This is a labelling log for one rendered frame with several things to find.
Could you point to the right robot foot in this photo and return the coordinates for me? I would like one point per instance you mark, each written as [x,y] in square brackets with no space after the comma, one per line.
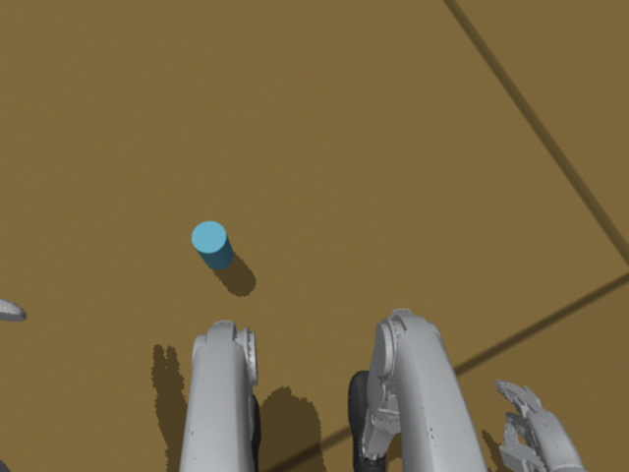
[357,412]

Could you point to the can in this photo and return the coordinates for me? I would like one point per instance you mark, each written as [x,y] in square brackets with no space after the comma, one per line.
[212,243]

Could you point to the left robot hand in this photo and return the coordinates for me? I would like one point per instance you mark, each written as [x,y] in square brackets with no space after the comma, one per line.
[11,312]

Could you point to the right robot hand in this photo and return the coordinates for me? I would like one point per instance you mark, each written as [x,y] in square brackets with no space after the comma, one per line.
[549,446]

